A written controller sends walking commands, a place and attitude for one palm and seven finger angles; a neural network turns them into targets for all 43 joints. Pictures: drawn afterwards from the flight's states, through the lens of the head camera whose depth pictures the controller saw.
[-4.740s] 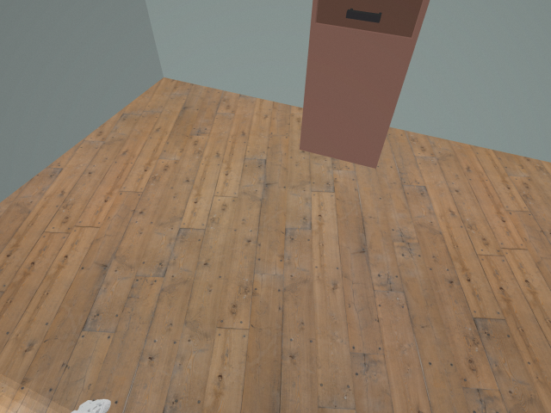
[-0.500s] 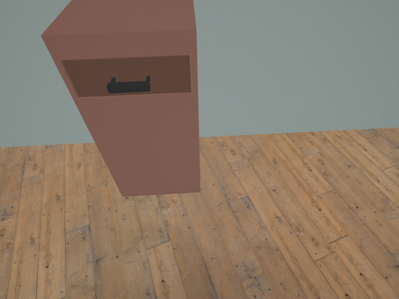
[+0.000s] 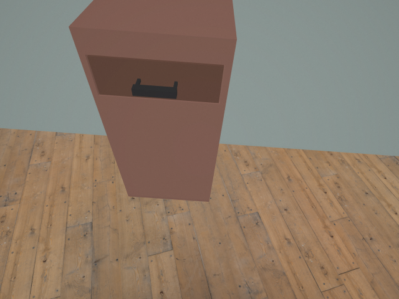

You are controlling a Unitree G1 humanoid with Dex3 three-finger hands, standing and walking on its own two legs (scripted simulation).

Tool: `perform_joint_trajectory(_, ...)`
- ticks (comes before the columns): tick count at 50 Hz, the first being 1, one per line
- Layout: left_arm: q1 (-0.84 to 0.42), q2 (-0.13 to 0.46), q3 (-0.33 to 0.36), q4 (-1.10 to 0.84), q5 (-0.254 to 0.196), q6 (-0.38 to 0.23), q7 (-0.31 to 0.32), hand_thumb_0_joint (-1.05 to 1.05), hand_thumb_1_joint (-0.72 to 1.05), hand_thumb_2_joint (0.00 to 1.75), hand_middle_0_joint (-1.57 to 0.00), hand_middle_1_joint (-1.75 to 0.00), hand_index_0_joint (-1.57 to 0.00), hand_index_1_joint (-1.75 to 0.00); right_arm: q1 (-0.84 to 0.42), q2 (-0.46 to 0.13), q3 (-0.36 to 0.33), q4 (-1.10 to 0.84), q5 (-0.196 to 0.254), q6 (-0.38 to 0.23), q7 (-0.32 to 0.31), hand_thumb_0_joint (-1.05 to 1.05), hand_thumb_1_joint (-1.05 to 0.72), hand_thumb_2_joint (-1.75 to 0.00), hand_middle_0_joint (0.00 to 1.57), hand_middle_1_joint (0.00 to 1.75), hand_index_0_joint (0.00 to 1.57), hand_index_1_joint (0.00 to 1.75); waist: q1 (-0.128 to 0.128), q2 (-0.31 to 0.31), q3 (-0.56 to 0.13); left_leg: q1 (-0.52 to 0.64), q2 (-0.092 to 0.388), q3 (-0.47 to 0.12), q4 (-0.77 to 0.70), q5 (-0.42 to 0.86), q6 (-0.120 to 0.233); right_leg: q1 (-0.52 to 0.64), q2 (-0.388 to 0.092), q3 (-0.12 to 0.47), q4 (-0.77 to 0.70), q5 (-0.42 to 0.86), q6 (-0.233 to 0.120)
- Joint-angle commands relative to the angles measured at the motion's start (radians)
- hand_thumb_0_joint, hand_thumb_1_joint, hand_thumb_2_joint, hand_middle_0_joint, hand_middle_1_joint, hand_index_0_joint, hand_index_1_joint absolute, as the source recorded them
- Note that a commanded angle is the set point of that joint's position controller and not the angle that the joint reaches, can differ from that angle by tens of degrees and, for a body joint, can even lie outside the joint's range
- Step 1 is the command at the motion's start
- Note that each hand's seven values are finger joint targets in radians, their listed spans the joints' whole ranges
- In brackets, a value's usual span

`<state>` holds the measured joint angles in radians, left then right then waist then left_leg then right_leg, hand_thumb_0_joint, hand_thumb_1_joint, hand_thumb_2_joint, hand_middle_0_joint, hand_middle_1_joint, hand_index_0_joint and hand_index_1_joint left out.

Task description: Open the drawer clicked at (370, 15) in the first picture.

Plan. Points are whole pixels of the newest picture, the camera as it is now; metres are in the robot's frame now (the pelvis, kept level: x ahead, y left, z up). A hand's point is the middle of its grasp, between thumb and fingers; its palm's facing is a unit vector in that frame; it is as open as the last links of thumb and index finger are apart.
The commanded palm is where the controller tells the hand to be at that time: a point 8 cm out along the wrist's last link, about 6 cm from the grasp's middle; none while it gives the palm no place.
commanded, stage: take the last steps up to it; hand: left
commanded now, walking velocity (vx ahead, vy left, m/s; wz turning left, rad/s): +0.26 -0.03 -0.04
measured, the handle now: (156, 87) +0.69 +0.20 +0.02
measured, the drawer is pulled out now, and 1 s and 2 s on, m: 0.00 0.00 0.00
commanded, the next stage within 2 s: come to a stop and stand still in 0.32 s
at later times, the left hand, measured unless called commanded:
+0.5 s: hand (148, 266) +0.21 +0.14 -0.15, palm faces +0.03 -0.97 -0.24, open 7.1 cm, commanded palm none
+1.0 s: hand (145, 263) +0.22 +0.15 -0.17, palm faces -0.01 -0.95 -0.31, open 7.4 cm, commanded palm none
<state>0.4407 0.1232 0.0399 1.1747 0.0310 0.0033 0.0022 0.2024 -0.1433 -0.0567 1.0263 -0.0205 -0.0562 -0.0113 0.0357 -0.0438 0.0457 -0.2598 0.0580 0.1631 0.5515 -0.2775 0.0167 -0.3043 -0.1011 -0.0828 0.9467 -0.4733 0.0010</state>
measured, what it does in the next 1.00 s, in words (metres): walks ahead: right foot, then left foot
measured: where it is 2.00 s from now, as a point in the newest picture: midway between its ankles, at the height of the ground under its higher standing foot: outside the picture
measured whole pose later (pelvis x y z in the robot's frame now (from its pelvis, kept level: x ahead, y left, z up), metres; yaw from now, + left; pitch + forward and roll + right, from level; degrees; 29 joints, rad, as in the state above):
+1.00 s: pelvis +0.16 -0.06 -0.01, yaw -4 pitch +0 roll +1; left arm 0.21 0.20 0.04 0.98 0.02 0.01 0.04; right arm 0.11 -0.18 -0.05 0.97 -0.01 0.03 -0.01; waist 0.02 0.03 0.08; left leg -0.38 0.07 0.09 0.61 -0.23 -0.03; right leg -0.27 -0.03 -0.01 0.62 -0.29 0.01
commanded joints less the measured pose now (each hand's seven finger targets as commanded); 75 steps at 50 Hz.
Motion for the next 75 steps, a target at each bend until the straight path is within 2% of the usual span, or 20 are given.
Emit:
perform_joint_trajectory(1, -0.097, 0.048, 0.021, -0.109, 0.002, -0.034, -0.013, 0.00, 0.90, 0.90, -0.20, -0.30, -0.20, -0.30, 0.152, -0.111, -0.007, 0.020, -0.007, -0.006, -0.016, 0.00, -0.90, -0.90, 0.20, 0.30, 0.20, 0.30, -0.060, 0.146, 0.059, 0.094, 0.266, -0.278, -0.391, -0.039, 0.123, -0.270, -0.042, 0.036, 0.144, 0.123, -0.004)
perform_joint_trajectory(12, -0.111, 0.094, 0.031, -0.137, -0.001, -0.031, -0.013, 0.00, 0.90, 0.90, -0.20, -0.30, -0.20, -0.30, 0.127, -0.139, -0.015, 0.049, -0.009, 0.014, -0.006, 0.00, -0.90, -0.90, 0.20, 0.30, 0.20, 0.30, 0.014, 0.097, 0.049, -0.030, 0.188, -0.100, -0.179, 0.002, 0.073, 0.124, 0.044, -0.064, -0.399, 0.283, 0.007)
perform_joint_trajectory(13, -0.034, 0.142, 0.041, -0.120, 0.001, -0.039, -0.008, 0.00, 0.90, 0.90, -0.20, -0.30, -0.20, -0.30, 0.128, -0.114, -0.011, 0.047, -0.003, 0.013, -0.002, 0.00, -0.90, -0.90, 0.20, 0.30, 0.20, 0.30, 0.054, -0.009, 0.013, -0.104, 0.125, -0.048, -0.025, -0.049, 0.042, 0.251, 0.004, 0.012, -0.472, 0.251, -0.015)
perform_joint_trajectory(14, 0.038, 0.235, 0.058, -0.100, 0.005, -0.050, 0.001, 0.00, 0.90, 0.90, -0.20, -0.30, -0.20, -0.30, 0.152, -0.052, 0.003, 0.032, 0.003, 0.010, 0.005, 0.00, -0.90, -0.90, 0.20, 0.30, 0.20, 0.30, 0.074, -0.252, -0.023, -0.272, 0.012, 0.042, 0.254, -0.207, -0.004, 0.374, -0.210, 0.306, -0.595, 0.219, -0.093)
perform_joint_trajectory(15, 0.088, 0.294, 0.066, -0.102, -0.013, -0.052, 0.006, 0.00, 0.90, 0.90, -0.20, -0.30, -0.20, -0.30, 0.139, -0.076, 0.005, 0.003, 0.007, 0.020, 0.004, 0.00, -0.90, -0.90, 0.20, 0.30, 0.20, 0.30, 0.085, -0.326, -0.088, -0.313, -0.010, -0.039, 0.476, -0.366, -0.004, 0.367, -0.331, 0.521, -0.739, 0.161, -0.173)
perform_joint_trajectory(18, -0.110, 0.189, 0.043, -0.151, -0.014, -0.053, 0.023, 0.00, 0.90, 0.90, -0.20, -0.30, -0.20, -0.30, 0.079, -0.081, -0.007, 0.017, 0.000, 0.024, 0.009, 0.00, -0.90, -0.90, 0.20, 0.30, 0.20, 0.30, 0.009, -0.038, 0.011, -0.322, 0.073, -0.159, 0.606, -0.133, 0.001, 0.174, -0.269, 0.342, -0.752, 0.174, -0.187)
perform_joint_trajectory(22, -0.162, 0.118, 0.016, -0.153, -0.009, -0.070, 0.023, 0.00, 0.90, 0.90, -0.20, -0.30, -0.20, -0.30, 0.146, -0.033, 0.011, 0.050, -0.001, 0.044, 0.005, 0.00, -0.90, -0.90, 0.20, 0.30, 0.20, 0.30, -0.052, -0.055, -0.014, -0.192, 0.060, -0.116, 0.415, -0.054, -0.043, 0.108, -0.176, 0.094, -0.706, 0.635, -0.154)
perform_joint_trajectory(27, -0.166, 0.163, 0.015, -0.143, -0.012, -0.039, 0.036, 0.00, 0.90, 0.90, -0.20, -0.30, -0.20, -0.30, 0.086, -0.034, 0.029, 0.040, 0.015, 0.059, -0.007, 0.00, -0.90, -0.90, 0.20, 0.30, 0.20, 0.30, -0.027, -0.080, -0.062, -0.080, 0.006, -0.093, 0.123, -0.014, -0.057, 0.182, -0.148, 0.067, -0.599, 0.918, -0.151)
perform_joint_trajectory(31, -0.172, 0.180, 0.024, -0.147, -0.018, -0.006, 0.045, 0.00, 0.90, 0.90, -0.20, -0.30, -0.20, -0.30, 0.090, -0.098, 0.012, 0.027, 0.009, 0.069, -0.014, 0.00, -0.90, -0.90, 0.20, 0.30, 0.20, 0.30, -0.045, -0.025, -0.042, 0.085, 0.032, -0.106, -0.085, 0.333, -0.040, 0.094, -0.111, 0.059, -0.472, 0.756, -0.089)
perform_joint_trajectory(35, -0.132, 0.135, 0.012, -0.170, -0.026, 0.020, 0.047, 0.00, 0.90, 0.90, -0.20, -0.30, -0.20, -0.30, 0.068, -0.199, -0.006, -0.001, 0.006, 0.067, -0.032, 0.00, -0.90, -0.90, 0.20, 0.30, 0.20, 0.30, -0.040, 0.333, -0.072, 0.132, 0.301, -0.339, -0.203, 0.935, 0.167, -0.006, 0.068, 0.012, -0.128, -0.095, 0.017)
perform_joint_trajectory(40, -0.164, 0.133, 0.025, -0.181, -0.020, 0.028, 0.035, 0.00, 0.90, 0.90, -0.20, -0.30, -0.20, -0.30, -0.018, -0.213, -0.026, -0.048, -0.003, 0.077, -0.038, 0.00, -0.90, -0.90, 0.20, 0.30, 0.20, 0.30, -0.044, 0.180, -0.148, 0.219, 0.267, -0.274, -0.143, 0.808, 0.185, -0.119, 0.072, 0.089, 0.053, -0.080, 0.024)
perform_joint_trajectory(46, -0.126, 0.116, 0.021, -0.192, -0.019, 0.028, 0.029, 0.00, 0.90, 0.90, -0.20, -0.30, -0.20, -0.30, -0.056, -0.211, -0.036, -0.063, -0.003, 0.078, -0.021, 0.00, -0.90, -0.90, 0.20, 0.30, 0.20, 0.30, -0.029, 0.206, -0.138, 0.092, 0.230, -0.252, -0.169, 0.469, 0.136, 0.047, 0.065, 0.039, -0.271, 0.050, 0.017)
perform_joint_trajectory(47, -0.035, 0.140, -0.002, -0.174, -0.016, 0.002, 0.054, 0.00, 0.90, 0.90, -0.20, -0.30, -0.20, -0.30, -0.084, -0.256, -0.052, -0.099, 0.024, 0.055, -0.025, 0.00, -0.90, -0.90, 0.20, 0.30, 0.20, 0.30, 0.019, 0.051, -0.223, 0.181, 0.201, -0.206, 0.095, 0.584, 0.056, 0.003, 0.027, 0.143, -0.552, 0.221, 0.006)
perform_joint_trajectory(49, -0.141, 0.259, 0.024, -0.263, 0.005, -0.019, 0.051, 0.00, 0.90, 0.90, -0.20, -0.30, -0.20, -0.30, -0.006, -0.104, -0.017, -0.184, 0.012, 0.068, 0.001, 0.00, -0.90, -0.90, 0.20, 0.30, 0.20, 0.30, -0.044, -0.284, -0.136, -0.170, -0.041, -0.082, 0.230, -0.137, -0.031, 0.136, -0.183, 0.324, -0.575, 0.696, -0.068)
perform_joint_trajectory(52, -0.187, 0.231, 0.025, -0.311, 0.006, -0.028, 0.060, 0.00, 0.90, 0.90, -0.20, -0.30, -0.20, -0.30, -0.027, -0.103, -0.022, -0.191, 0.006, 0.086, 0.002, 0.00, -0.90, -0.90, 0.20, 0.30, 0.20, 0.30, -0.048, -0.193, -0.072, -0.235, -0.044, -0.144, 0.432, -0.174, -0.012, 0.098, -0.167, 0.277, -0.493, 0.739, -0.179)
perform_joint_trajectory(57, -0.203, 0.233, 0.022, -0.344, -0.003, -0.004, 0.052, 0.00, 0.90, 0.90, -0.20, -0.30, -0.20, -0.30, 0.075, -0.076, 0.003, -0.162, 0.006, 0.077, 0.003, 0.00, -0.90, -0.90, 0.20, 0.30, 0.20, 0.30, -0.078, -0.075, -0.004, 0.009, -0.059, -0.081, 0.064, -0.032, -0.005, -0.079, -0.103, 0.190, -0.507, 0.345, -0.139)
perform_joint_trajectory(60, -0.125, 0.143, 0.003, -0.330, -0.018, 0.008, 0.040, 0.00, 0.90, 0.90, -0.20, -0.30, -0.20, -0.30, 0.105, -0.178, 0.005, -0.149, -0.013, 0.060, 0.000, 0.00, -0.90, -0.90, 0.20, 0.30, 0.20, 0.30, -0.035, 0.199, 0.062, -0.078, 0.177, -0.398, -0.217, -0.062, 0.112, -0.097, 0.066, 0.057, -0.419, 0.052, -0.031)
perform_joint_trajectory(64, -0.091, 0.147, -0.002, -0.275, -0.009, 0.003, 0.028, 0.00, 0.90, 0.90, -0.20, -0.30, -0.20, -0.30, 0.044, -0.155, 0.017, -0.133, -0.009, 0.055, -0.004, 0.00, -0.90, -0.90, 0.20, 0.30, 0.20, 0.30, -0.001, 0.186, 0.038, -0.250, 0.098, -0.335, -0.297, -0.330, 0.073, 0.117, 0.066, 0.070, -0.441, 0.116, -0.042)
perform_joint_trajectory(69, -0.108, 0.162, -0.005, -0.244, -0.013, -0.017, 0.029, 0.00, 0.90, 0.90, -0.20, -0.30, -0.20, -0.30, 0.142, -0.103, 0.029, -0.077, -0.007, 0.057, -0.003, 0.00, -0.90, -0.90, 0.20, 0.30, 0.20, 0.30, -0.050, -0.010, 0.011, -0.067, 0.006, -0.192, -0.125, -0.102, 0.025, -0.024, -0.028, 0.203, -0.656, -0.057, -0.072)
perform_joint_trajectory(75, -0.100, 0.146, -0.017, -0.198, -0.018, -0.025, 0.033, 0.00, 0.90, 0.90, -0.20, -0.30, -0.20, -0.30, 0.202, -0.080, 0.043, -0.009, -0.001, 0.053, -0.005, 0.00, -0.90, -0.90, 0.20, 0.30, 0.20, 0.30, -0.063, -0.005, 0.037, -0.012, 0.009, -0.175, -0.110, -0.028, 0.011, -0.067, -0.032, 0.198, -0.685, -0.045, -0.074)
